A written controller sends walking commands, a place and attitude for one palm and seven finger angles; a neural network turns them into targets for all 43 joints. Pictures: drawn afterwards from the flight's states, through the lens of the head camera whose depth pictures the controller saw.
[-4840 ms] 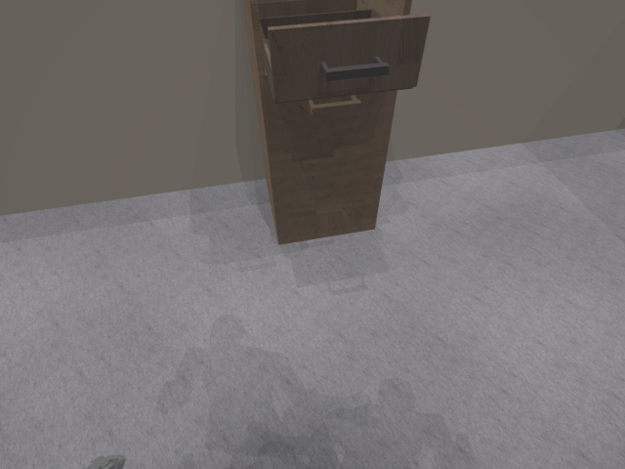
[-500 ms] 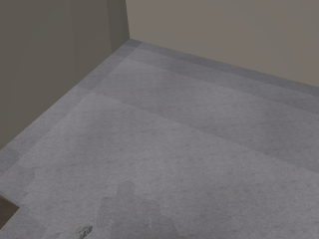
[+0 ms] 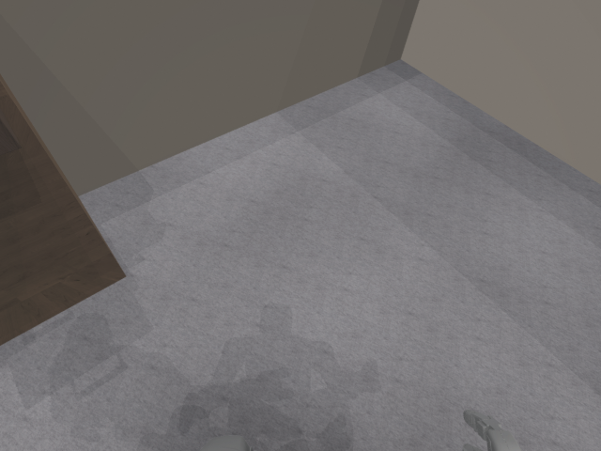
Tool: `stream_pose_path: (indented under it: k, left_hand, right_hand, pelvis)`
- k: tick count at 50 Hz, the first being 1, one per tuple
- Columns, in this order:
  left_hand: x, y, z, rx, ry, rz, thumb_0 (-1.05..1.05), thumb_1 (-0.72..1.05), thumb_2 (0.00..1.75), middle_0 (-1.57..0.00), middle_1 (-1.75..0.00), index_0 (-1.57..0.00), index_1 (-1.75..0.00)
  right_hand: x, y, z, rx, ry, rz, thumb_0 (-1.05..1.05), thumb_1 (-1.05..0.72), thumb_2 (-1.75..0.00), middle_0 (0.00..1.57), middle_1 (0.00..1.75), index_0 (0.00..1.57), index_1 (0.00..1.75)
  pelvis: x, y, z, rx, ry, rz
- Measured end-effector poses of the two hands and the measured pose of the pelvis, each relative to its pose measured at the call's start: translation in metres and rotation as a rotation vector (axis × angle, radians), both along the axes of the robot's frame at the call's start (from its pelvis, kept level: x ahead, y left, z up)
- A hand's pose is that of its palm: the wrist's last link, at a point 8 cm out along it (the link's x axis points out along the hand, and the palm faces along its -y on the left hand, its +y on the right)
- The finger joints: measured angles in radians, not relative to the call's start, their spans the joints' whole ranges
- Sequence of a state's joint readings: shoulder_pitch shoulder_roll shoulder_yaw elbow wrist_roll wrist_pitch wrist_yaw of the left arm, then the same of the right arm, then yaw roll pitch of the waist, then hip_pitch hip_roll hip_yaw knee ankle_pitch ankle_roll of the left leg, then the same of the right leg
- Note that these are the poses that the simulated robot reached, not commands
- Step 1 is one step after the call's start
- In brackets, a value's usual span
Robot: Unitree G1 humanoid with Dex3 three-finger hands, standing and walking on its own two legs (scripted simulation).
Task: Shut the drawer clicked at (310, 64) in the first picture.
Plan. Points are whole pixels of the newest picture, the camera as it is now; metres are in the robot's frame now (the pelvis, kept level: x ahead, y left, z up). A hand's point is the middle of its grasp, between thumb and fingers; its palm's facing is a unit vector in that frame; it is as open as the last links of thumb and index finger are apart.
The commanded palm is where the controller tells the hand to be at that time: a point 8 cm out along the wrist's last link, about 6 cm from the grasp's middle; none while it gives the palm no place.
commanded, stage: turn to face it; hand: left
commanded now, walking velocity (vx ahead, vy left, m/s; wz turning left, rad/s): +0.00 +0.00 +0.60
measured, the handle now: out of the picture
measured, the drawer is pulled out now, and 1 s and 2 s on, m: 0.17 0.17 0.17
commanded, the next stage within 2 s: take the last steps up to it in 1.24 s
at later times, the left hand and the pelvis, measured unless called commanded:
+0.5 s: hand out of the picture +0.09 +0.21 -0.13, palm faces +0.28 -0.92 -0.26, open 7.4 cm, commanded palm none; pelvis +0.00 -0.02 +0.01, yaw +16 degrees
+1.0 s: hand out of the picture -0.13 +0.23 -0.16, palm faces +0.58 -0.77 -0.27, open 7.4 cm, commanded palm none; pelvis -0.03 +0.01 +0.01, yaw +33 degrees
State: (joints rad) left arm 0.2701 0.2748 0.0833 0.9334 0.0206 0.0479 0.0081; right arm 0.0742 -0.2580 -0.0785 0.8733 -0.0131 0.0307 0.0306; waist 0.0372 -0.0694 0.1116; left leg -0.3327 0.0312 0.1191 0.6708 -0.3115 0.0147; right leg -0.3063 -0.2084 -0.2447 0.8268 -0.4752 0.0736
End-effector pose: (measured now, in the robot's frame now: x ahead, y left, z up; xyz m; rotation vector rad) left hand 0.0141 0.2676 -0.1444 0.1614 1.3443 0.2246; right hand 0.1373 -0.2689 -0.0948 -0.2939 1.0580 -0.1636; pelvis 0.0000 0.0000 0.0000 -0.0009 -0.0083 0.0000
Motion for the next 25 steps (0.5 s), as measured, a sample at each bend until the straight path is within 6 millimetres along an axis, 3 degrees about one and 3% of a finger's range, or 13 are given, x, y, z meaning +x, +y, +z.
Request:
stream_pose_path:
  k: [4,13,21,25]
  left_hand:
    - [-0.008,0.02,0.007,0.012,0.022,0.048,0.01,0.91,0.9,-0.19,-0.3,-0.2,-0.3]
    - [0.019,0.026,0.031,0.023,-0.122,0.094,0.01,0.91,0.9,-0.19,-0.3,-0.2,-0.3]
    - [0.049,0.001,0.045,0.042,-0.245,0.12,0.01,0.91,0.9,-0.19,-0.3,-0.2,-0.3]
    - [0.047,-0.017,0.048,0.077,-0.303,0.14,0.01,0.91,0.9,-0.2,-0.3,-0.2,-0.3]
  right_hand:
    - [0.01,0.022,0.01,-0.007,-0.016,0.043,0.0,-0.91,-0.9,0.2,0.3,0.2,0.3]
    - [-0.008,0.05,0.005,0.046,0.078,0.084,0.0,-0.91,-0.9,0.2,0.3,0.2,0.3]
    - [-0.036,0.034,-0.016,0.08,0.187,0.09,0.0,-0.9,-0.9,0.2,0.3,0.2,0.3]
    - [-0.039,0.014,-0.034,0.094,0.221,0.102,0.0,-0.9,-0.9,0.2,0.3,0.2,0.3]
  pelvis:
    - [0.0,0.01,0.009,-0.026,0.002,0.038]
    - [0.001,0.016,0.022,-0.038,0.011,0.14]
    - [-0.001,-0.004,0.019,-0.029,0.017,0.24]
    - [-0.001,-0.022,0.01,-0.003,0.023,0.286]
